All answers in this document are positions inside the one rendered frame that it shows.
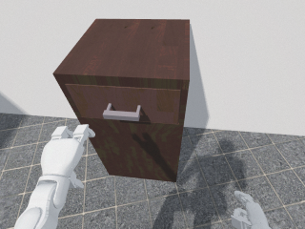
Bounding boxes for cabinet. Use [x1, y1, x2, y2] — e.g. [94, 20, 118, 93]
[53, 18, 190, 182]

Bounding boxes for robot right hand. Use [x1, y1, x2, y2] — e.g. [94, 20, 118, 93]
[231, 190, 269, 229]

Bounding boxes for handle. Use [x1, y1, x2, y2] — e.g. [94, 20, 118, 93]
[102, 103, 141, 121]

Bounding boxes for drawer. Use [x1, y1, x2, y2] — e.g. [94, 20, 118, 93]
[65, 83, 181, 124]

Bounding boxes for robot left hand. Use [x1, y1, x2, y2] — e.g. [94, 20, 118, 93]
[40, 124, 95, 189]

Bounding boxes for robot left forearm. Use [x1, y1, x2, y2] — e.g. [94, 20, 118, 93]
[14, 174, 71, 229]

